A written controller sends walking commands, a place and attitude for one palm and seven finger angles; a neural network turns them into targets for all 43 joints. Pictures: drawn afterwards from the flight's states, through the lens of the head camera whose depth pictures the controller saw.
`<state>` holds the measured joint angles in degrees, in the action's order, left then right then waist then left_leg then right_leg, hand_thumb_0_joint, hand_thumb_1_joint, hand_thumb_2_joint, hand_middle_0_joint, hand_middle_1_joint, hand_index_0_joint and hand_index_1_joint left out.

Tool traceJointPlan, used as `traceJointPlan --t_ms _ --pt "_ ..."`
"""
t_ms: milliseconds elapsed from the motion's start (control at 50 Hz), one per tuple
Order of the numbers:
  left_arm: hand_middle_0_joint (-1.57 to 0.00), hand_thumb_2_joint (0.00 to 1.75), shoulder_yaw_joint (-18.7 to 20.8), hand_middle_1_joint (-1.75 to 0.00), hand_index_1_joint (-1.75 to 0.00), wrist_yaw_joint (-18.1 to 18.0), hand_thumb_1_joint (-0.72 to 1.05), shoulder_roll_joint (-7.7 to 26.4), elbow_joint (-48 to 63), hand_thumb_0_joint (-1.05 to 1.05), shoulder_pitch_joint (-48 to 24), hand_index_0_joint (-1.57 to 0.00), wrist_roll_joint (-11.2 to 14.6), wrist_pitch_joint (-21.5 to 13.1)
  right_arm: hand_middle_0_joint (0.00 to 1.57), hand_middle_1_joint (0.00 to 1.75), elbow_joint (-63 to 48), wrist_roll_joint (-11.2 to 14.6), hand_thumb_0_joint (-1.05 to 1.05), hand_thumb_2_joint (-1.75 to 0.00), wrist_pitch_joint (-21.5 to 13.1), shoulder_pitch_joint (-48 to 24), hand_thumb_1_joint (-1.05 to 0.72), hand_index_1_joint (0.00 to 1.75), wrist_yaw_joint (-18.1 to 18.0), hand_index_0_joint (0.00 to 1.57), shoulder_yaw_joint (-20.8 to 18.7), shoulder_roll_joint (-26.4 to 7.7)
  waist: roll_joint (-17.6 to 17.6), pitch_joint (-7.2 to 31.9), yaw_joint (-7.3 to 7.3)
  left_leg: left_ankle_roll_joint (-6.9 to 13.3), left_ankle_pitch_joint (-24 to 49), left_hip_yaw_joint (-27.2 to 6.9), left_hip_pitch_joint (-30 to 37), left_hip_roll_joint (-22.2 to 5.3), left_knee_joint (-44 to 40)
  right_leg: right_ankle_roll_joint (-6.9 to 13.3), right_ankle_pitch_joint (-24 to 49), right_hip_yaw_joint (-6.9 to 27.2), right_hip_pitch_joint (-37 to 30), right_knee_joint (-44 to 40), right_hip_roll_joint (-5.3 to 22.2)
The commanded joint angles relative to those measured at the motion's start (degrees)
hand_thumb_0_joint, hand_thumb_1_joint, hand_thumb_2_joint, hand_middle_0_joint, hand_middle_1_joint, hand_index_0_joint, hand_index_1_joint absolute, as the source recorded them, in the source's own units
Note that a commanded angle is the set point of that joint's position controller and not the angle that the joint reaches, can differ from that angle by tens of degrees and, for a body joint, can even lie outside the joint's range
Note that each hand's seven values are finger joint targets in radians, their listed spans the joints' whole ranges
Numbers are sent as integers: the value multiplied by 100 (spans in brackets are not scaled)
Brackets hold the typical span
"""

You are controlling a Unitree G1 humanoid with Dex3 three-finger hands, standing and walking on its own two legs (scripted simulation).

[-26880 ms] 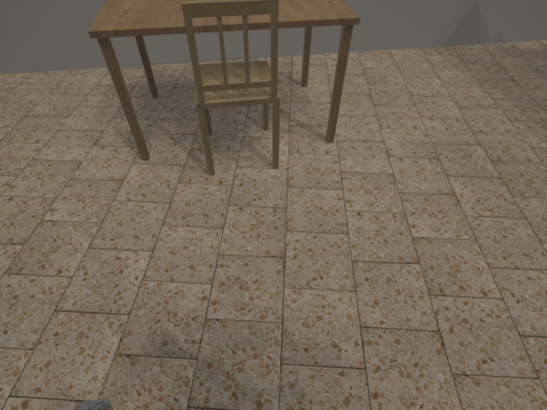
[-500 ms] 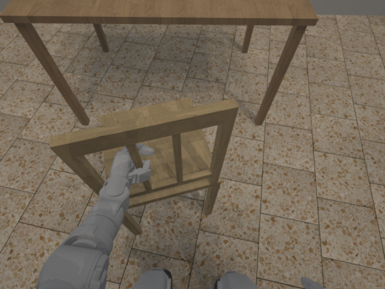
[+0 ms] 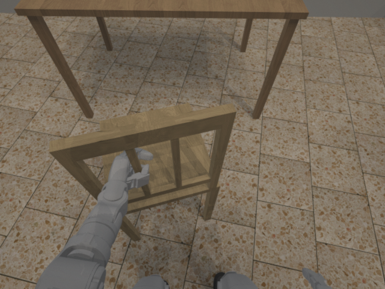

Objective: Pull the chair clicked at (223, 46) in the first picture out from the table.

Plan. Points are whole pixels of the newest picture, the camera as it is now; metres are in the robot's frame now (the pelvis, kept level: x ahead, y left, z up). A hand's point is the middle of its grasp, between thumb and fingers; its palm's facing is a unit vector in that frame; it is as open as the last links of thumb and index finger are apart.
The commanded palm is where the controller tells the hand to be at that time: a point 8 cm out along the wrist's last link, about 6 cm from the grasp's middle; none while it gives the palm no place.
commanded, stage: stop walking, hand still on the chair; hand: left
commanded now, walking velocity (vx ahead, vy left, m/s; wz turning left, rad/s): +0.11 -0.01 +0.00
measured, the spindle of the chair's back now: (139, 173) +0.39 +0.15 -0.09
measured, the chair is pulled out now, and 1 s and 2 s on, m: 0.54 0.59 0.59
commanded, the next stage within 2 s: open the thumb and straighten the fingers in 0.78 s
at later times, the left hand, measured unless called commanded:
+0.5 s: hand (141, 196) +0.31 +0.13 -0.05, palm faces +0.03 -0.98 -0.18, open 5.1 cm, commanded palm +0.29 +0.18 -0.04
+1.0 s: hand (139, 195) +0.31 +0.13 -0.05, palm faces +0.02 -0.99 -0.14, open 5.4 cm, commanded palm +0.29 +0.18 -0.03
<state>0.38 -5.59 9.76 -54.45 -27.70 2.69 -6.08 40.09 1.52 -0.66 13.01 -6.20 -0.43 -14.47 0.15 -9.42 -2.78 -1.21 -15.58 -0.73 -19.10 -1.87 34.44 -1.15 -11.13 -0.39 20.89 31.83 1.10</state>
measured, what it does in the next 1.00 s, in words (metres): stands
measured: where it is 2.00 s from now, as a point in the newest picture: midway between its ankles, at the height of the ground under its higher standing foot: outside the picture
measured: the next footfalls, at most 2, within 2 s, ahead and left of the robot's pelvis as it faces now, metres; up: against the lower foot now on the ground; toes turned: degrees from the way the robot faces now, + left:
none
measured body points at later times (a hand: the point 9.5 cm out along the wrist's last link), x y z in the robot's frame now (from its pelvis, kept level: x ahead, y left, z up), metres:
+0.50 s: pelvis +0.03 -0.01 +0.01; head +0.04 -0.02 +0.46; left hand +0.30 +0.18 -0.04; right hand +0.15 -0.26 -0.10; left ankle +0.03 +0.13 -0.73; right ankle +0.06 -0.13 -0.73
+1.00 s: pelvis +0.04 +0.00 +0.01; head +0.06 +0.00 +0.46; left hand +0.30 +0.18 -0.04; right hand +0.17 -0.25 -0.10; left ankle +0.03 +0.13 -0.73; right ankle +0.06 -0.13 -0.73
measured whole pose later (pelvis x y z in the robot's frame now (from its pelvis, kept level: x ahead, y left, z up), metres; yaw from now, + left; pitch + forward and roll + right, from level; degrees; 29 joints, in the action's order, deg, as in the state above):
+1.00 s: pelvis +0.04 +0.00 +0.01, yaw +0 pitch +3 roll +0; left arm -1.4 -4.2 8.2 -34.4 -1.5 3.2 -4.5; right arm 38.6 2.8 -0.5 13.0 -3.2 0.5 -12.5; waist 0.1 1.0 -2.8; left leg -1.5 -16.7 -0.6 -16.3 -1.5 30.3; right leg -1.0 -14.0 -0.6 19.3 30.6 1.6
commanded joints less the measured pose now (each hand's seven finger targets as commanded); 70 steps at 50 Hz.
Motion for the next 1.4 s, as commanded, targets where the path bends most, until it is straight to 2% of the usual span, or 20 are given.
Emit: traceJointPlan --t_ms 0,80,200,280,320,360,600,860,880,900,920,940,960,980,1000,1060,1100,1280,1340,1380 --pt "-50 90 83 -145 -145 0 90 806 1570 0 -1311 -50 -79 -374 20 30 -675 29 0 -90 -209 29 -90 30 -61 20 -180 -720 358 2517 159 233 -48 -395 284 -516 -775 168 -551 418 -1457 -595 383" --pt "-50 90 113 -145 -145 -51 90 800 1610 0 -1017 -50 -131 -397 20 30 -633 -19 0 -90 -268 -32 -90 30 -61 20 -123 -583 88 2198 145 217 -624 -219 518 -268 -770 214 -1336 652 -942 -1057 549" --pt "-50 90 75 -145 -145 -54 90 701 1651 0 -342 -50 -144 -415 20 30 -509 -44 0 -90 -309 -143 -90 30 -117 20 -108 -551 -14 1868 148 241 299 -260 786 -349 -961 185 -421 492 -926 -1056 473" --pt "-50 90 14 -145 -145 -47 90 546 1822 0 91 -50 -155 -456 20 30 -526 -59 0 -90 -308 -247 -90 30 -109 20 -100 -491 -63 1981 188 229 959 -239 979 -406 -985 196 450 426 -1167 -883 463" --pt "-50 90 42 -145 -145 -56 90 606 1920 0 299 -50 -169 -452 20 30 -513 -67 0 -90 -319 -256 -90 30 -116 20 -111 -500 169 2006 193 208 1213 -201 1041 -410 -1018 190 806 346 -1265 -824 440" --pt "-50 90 1 -145 -145 -49 90 551 2059 0 378 -50 -164 -451 20 30 -563 -61 0 -90 -310 -299 -90 30 -100 20 -118 -498 -1 2038 191 179 1358 -187 1075 -404 -1003 211 1037 351 -1342 -796 440" --pt "-50 90 -23 -145 -145 -50 90 611 2602 0 938 -50 -156 -351 20 30 -723 -78 0 -90 -224 -410 -90 30 -89 20 -131 -497 230 2057 172 133 1719 -95 1210 -380 -1055 234 1722 302 -1517 -820 459" --pt "-50 90 17 -145 -145 -68 90 602 2933 0 1185 -50 -181 -340 20 30 -824 -110 0 -90 -132 -509 -90 30 -71 20 -112 -470 84 2022 216 140 1676 -123 1204 -392 -1121 238 1527 289 -1504 -858 451" --pt "-50 84 -311 -145 -145 99 78 -55 2392 0 1848 -50 105 -112 20 30 -849 184 0 -90 -183 -346 -90 30 130 20 -179 -650 -633 1945 -133 143 1160 150 433 -69 -910 143 1159 -225 -1021 -552 242" --pt "-50 78 -198 -145 -145 189 66 113 2436 0 1921 -50 166 -63 20 30 -867 190 0 -90 -186 -373 -90 30 214 20 -185 -719 -758 1875 -22 148 904 152 144 -63 -815 162 989 -227 -948 -451 234" --pt "-50 73 143 -145 -145 203 54 587 3071 0 1462 -50 154 -174 20 30 -929 201 0 -90 -245 -409 -90 30 281 20 -213 -689 -536 2007 -40 180 646 203 56 0 -699 132 775 -154 -786 -394 204" --pt "-50 67 47 -145 -145 246 42 519 3572 0 1424 -50 85 -243 20 30 -1061 152 0 -90 -344 -477 -90 30 302 20 -238 -631 -90 2326 26 192 629 258 61 67 -590 148 688 -136 -749 -263 191" --pt "-50 61 -4 -145 -145 269 30 461 3595 0 1581 -50 44 -217 20 30 -1085 140 0 -90 -410 -473 -90 30 325 20 -225 -592 66 2280 23 191 579 267 -7 78 -479 165 565 -149 -559 -181 165" --pt "-50 55 -229 -145 -145 299 17 264 3705 0 1460 -50 11 -172 20 30 -1114 128 0 -90 -460 -462 -90 30 351 20 -194 -573 160 2202 -57 192 566 240 -84 85 -381 169 512 -175 -350 -89 138" --pt "-50 49 -143 -145 -145 284 5 397 3740 0 1550 -50 -4 -93 20 30 -1097 129 0 -90 -491 -387 -90 30 371 20 -226 -604 163 2224 -54 182 567 200 -148 71 -311 192 466 -195 -294 -12 120" --pt "-50 32 -70 -145 -145 237 -31 313 3833 0 1902 -50 44 232 20 30 -1247 116 0 -90 -549 -353 -90 30 401 20 -234 -644 96 2403 60 170 527 197 -384 100 -92 174 380 -243 -117 234 96" --pt "-45 20 236 -130 -130 183 -55 674 3970 0 1757 -45 57 423 20 30 -1269 102 0 -90 -550 -321 -90 30 360 20 -236 -717 -74 2421 48 177 466 151 -541 98 -5 163 326 -256 -71 336 89" --pt "-22 20 -110 -65 -65 216 -55 227 4732 0 2155 -22 62 909 20 30 -1507 71 0 -90 -706 -222 -90 30 252 20 -220 -715 -194 2718 -1 170 850 103 -580 105 420 133 559 -373 269 754 54" --pt "-15 20 -151 -43 -43 207 -55 260 4862 0 2050 -15 7 1060 20 30 -1551 62 0 -90 -713 -215 -90 30 217 20 -199 -715 -110 2625 -26 183 767 83 -652 126 500 129 452 -379 395 803 61" --pt "-10 20 248 -29 -29 184 -55 630 4871 0 2259 -10 7 1132 20 30 -1582 48 0 -90 -697 -172 -90 30 190 20 -201 -737 -264 2677 50 191 683 72 -768 141 546 123 390 -359 339 823 57"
